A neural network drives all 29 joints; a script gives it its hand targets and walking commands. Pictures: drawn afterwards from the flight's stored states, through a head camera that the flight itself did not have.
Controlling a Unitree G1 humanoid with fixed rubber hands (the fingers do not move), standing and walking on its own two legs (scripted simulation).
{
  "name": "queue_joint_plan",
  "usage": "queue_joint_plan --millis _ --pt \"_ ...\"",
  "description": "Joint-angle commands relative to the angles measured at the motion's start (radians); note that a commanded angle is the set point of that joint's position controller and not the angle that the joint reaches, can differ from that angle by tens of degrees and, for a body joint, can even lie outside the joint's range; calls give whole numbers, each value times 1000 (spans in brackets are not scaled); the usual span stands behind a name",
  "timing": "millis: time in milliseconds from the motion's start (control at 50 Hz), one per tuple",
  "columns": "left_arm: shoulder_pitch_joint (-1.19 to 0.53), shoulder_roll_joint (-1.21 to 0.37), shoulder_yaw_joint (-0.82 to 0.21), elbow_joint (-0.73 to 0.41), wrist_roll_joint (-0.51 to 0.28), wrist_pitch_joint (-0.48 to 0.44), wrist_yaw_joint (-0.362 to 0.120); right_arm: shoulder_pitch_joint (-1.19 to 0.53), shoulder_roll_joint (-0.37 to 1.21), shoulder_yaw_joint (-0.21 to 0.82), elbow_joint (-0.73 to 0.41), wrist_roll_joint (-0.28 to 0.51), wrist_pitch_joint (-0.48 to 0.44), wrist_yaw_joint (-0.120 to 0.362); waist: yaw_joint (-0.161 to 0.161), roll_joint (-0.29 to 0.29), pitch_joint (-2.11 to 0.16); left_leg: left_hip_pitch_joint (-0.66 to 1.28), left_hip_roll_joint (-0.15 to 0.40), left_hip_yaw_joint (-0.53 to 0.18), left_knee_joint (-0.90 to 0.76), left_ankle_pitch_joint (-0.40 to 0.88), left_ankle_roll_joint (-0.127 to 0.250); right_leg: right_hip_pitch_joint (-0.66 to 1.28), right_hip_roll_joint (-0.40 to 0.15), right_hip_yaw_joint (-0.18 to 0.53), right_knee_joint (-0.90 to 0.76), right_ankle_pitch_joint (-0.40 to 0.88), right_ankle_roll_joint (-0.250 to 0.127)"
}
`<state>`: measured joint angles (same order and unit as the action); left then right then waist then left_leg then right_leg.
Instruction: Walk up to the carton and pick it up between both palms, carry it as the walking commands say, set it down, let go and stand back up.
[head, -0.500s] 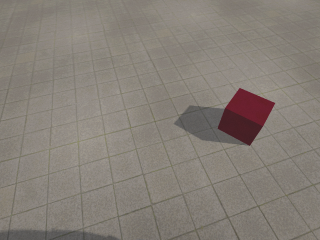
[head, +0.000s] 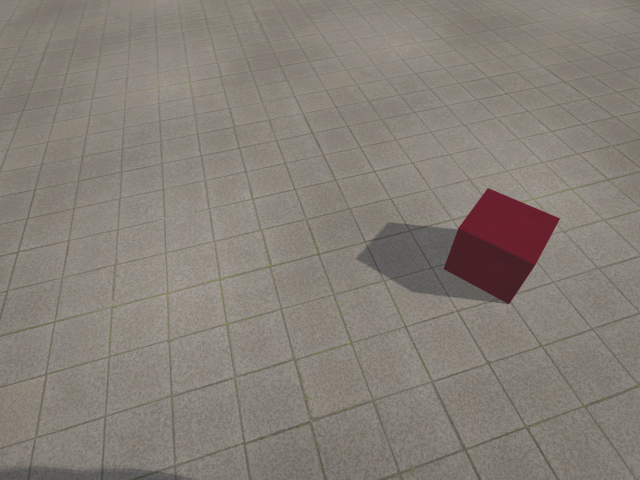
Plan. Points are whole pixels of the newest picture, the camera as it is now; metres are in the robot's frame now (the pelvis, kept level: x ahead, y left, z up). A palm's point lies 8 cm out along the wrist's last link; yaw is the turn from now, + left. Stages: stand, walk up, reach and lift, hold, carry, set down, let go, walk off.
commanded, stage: stand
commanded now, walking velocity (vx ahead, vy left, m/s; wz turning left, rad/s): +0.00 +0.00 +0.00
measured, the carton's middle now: (498, 245) +0.95 -0.57 -0.65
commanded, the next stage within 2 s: walk up in 1.68 s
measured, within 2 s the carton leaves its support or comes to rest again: neither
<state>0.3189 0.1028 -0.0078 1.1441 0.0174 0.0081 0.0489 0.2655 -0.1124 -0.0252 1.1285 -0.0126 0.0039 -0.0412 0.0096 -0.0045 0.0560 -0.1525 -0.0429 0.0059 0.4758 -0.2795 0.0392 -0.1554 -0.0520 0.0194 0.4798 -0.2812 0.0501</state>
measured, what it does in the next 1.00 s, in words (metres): stands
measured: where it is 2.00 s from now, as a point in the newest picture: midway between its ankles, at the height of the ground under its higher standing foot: outside the picture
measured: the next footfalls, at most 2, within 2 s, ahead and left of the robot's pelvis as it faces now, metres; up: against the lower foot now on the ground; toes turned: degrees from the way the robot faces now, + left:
none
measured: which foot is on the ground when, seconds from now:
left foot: down 0.00-1.00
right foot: down 0.00-1.00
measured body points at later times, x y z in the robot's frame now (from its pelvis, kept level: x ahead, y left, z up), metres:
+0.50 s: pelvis +0.00 -0.01 +0.00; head +0.01 -0.01 +0.45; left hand -0.03 +0.19 -0.16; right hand -0.03 -0.21 -0.17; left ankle -0.01 +0.10 -0.74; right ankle -0.01 -0.15 -0.74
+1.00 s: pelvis +0.00 -0.01 +0.00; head +0.01 -0.02 +0.45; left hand -0.04 +0.17 -0.16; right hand -0.02 -0.21 -0.17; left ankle -0.01 +0.10 -0.74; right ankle -0.01 -0.15 -0.74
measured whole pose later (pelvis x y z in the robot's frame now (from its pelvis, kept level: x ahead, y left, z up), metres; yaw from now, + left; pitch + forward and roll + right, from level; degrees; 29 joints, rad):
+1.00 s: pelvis +0.00 -0.01 +0.00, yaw +0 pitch -2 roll +0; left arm 0.33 0.05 0.01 1.19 0.01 0.00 0.05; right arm 0.28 -0.08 -0.01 1.19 -0.01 -0.01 -0.05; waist 0.00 0.01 0.06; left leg -0.14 -0.02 -0.01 0.45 -0.27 0.02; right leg -0.14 -0.03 0.01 0.45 -0.27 0.03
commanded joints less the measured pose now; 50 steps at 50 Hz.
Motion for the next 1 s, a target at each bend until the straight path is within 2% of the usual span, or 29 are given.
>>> queue_joint_plan --millis 0,20,100,160,200,220,240,260,320,380,400,440,460,480,500,520,580,600,640,680,720,740,760,780,860,900,940,960,980 --pt "46 120 33 -9 3 -13 8 81 -104 -22 -12 -3 -18 -8 -25 -13 52 -21 93 -105 -108 193 20 -65 -16 30 -80 174 -61" --pt "56 87 24 -3 2 -15 1 65 -53 -4 -3 -1 -12 -5 -17 66 37 -48 87 -101 -140 181 18 -15 -23 25 -70 163 -55" --pt "68 51 22 24 6 -14 5 77 -70 -9 4 8 -15 -4 -17 -14 59 -55 92 -113 -142 101 15 -29 -24 27 -92 157 -53" --pt "73 102 41 25 2 -13 12 81 -10 7 20 -5 -21 -4 -21 31 40 -17 86 -71 -110 199 17 -42 -40 38 -96 182 -61" --pt "99 56 29 32 -1 -16 13 88 -58 -7 38 1 -23 -7 -5 -15 29 -20 94 -91 -110 203 17 -16 -34 39 -94 170 -64" --pt "70 56 25 13 0 -20 11 104 -78 -18 43 8 -18 -10 -25 -2 47 -18 87 -90 -109 206 11 -42 -36 37 -85 185 -64" --pt "63 76 42 6 -1 -19 5 64 -85 -8 35 -4 -16 -16 -1 -37 40 -19 101 -94 -106 198 25 -35 -30 35 -97 179 -73" --pt "59 70 39 11 1 -24 8 96 -101 -23 36 -6 -17 -15 -22 -31 30 -9 95 -99 -85 189 21 -34 -29 39 -89 187 -71" --pt "73 67 39 25 -6 -14 14 127 -67 -6 38 0 -14 -16 -27 18 82 -35 99 -91 -113 200 18 -44 -32 39 -106 174 -75" --pt "106 19 23 45 -6 -10 10 124 -68 -9 42 -1 -15 -1 -22 -33 55 -34 85 -81 -106 177 9 -7 -27 38 -94 175 -61" --pt "96 54 32 30 0 -12 7 122 -57 1 74 0 -11 -9 -2 58 76 -27 96 -90 -127 219 8 -30 -31 27 -84 154 -65" --pt "90 63 38 40 -15 -5 12 76 -37 5 42 -5 -16 -5 -3 -45 94 -26 96 -100 -127 166 14 -48 -16 18 -102 143 -55" --pt "84 116 53 29 -6 -3 12 73 -54 2 37 -6 -21 -6 0 13 70 -37 99 -83 -113 167 16 -11 -18 36 -118 165 -62" --pt "79 73 44 37 -7 -11 10 88 -71 -1 36 -4 -20 -9 1 -43 63 -51 96 -102 -136 173 16 3 -32 36 -93 153 -69" --pt "60 71 46 31 -3 -4 0 85 -66 -2 38 -2 -22 -5 -12 15 62 -54 90 -79 -130 158 10 19 -23 28 -104 174 -53" --pt "62 34 28 25 -6 -6 0 90 -53 4 36 4 -18 -8 -14 20 90 -32 88 -80 -134 153 5 -34 -26 34 -110 153 -57" --pt "87 55 36 38 -5 -6 3 133 -42 18 62 -3 -10 -16 -12 -27 100 -24 101 -103 -140 153 1 -46 -21 25 -115 138 -56" --pt "80 20 24 41 -7 -11 11 95 -50 11 40 7 -10 -17 -21 18 96 -51 103 -100 -137 161 3 -41 -25 37 -124 154 -61" --pt "92 64 29 39 -1 -13 3 114 -96 -3 42 -2 -14 -8 -13 23 68 -28 102 -92 -134 126 8 -40 -23 32 -118 138 -60" --pt "89 58 32 41 -4 -5 17 135 -42 12 52 -6 -26 -5 -19 -19 87 -33 106 -103 -135 170 10 -40 -26 35 -111 133 -56" --pt "110 59 35 55 -10 -9 9 130 -13 22 62 3 -17 -13 -21 3 90 -39 95 -101 -133 138 5 -55 -21 37 -116 114 -59" --pt "115 22 19 40 -11 -14 7 105 -66 7 46 -2 -19 -7 -11 54 95 -69 108 -91 -140 112 6 -44 -37 47 -118 104 -68" --pt "84 18 28 33 -7 -16 5 90 -20 13 48 -2 -16 -12 -13 27 64 -58 94 -95 -131 151 2 -23 -27 31 -100 125 -61" --pt "82 57 29 33 -1 -10 8 94 -102 -5 36 6 -14 -13 -26 -9 80 -63 101 -113 -130 109 11 -46 -18 32 -118 150 -61" --pt "81 21 32 22 -12 -16 4 88 -21 16 42 0 -18 -17 -4 14 77 -43 104 -97 -132 166 13 -63 -30 36 -93 153 -68" --pt "96 24 23 34 0 -16 7 104 -55 0 41 0 -17 -15 -25 2 68 -1 96 -89 -125 194 12 -66 -20 27 -107 164 -64" --pt "94 -17 23 37 -2 -20 10 96 -31 2 45 2 -17 -12 -18 -33 51 -21 108 -93 -123 180 14 -33 -25 38 -110 175 -60" --pt "101 5 19 38 -8 -16 5 139 -35 4 61 6 -16 -12 -25 20 64 -37 101 -88 -122 169 8 -46 -24 36 -117 151 -64" --pt "106 15 18 30 -3 -16 1 116 -73 -2 51 1 -19 -15 -12 -33 47 -4 109 -97 -125 159 9 -50 -24 26 -114 152 -61"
